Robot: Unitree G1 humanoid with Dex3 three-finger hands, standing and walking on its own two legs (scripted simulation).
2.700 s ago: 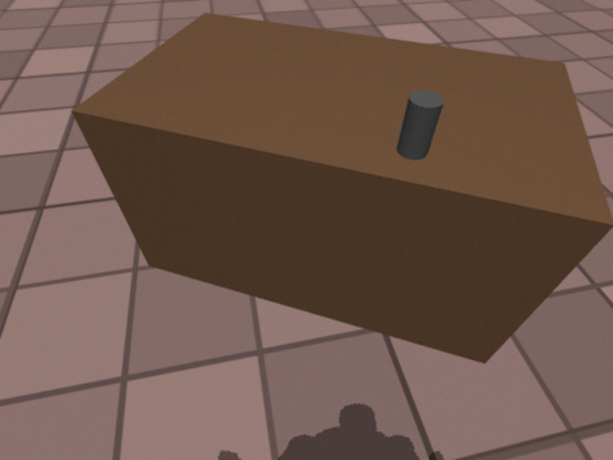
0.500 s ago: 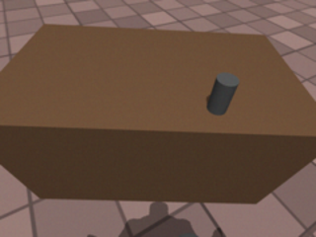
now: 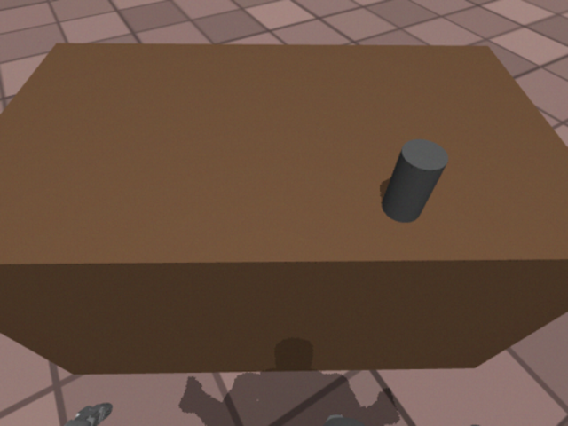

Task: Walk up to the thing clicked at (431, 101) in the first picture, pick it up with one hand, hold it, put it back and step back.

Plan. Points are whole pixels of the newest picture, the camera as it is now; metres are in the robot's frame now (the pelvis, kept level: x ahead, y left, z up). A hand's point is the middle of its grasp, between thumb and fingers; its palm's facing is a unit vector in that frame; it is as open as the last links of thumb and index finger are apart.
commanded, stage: walk up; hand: right
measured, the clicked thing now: (411, 183) +0.51 -0.22 +0.02
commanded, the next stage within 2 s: stand in 1.12 s
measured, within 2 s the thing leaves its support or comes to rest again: neither
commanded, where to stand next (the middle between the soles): +0.07 -0.02 m, yaw +2 degrees
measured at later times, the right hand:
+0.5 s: hand out of the picture +0.11 -0.27 -0.12, palm faces -0.05 +0.94 -0.35, open 7.4 cm
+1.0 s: hand out of the picture +0.09 -0.27 -0.13, palm faces -0.04 +0.94 -0.35, open 7.4 cm
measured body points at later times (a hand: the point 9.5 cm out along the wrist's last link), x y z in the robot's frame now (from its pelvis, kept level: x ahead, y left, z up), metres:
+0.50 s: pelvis +0.01 -0.01 +0.03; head +0.02 -0.02 +0.48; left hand +0.10 +0.29 -0.10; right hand +0.12 -0.31 -0.10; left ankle -0.01 +0.13 -0.71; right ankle +0.06 -0.12 -0.71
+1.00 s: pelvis +0.02 -0.01 +0.03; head +0.04 -0.01 +0.48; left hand +0.10 +0.29 -0.10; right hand +0.09 -0.31 -0.10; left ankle -0.01 +0.13 -0.71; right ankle +0.06 -0.12 -0.71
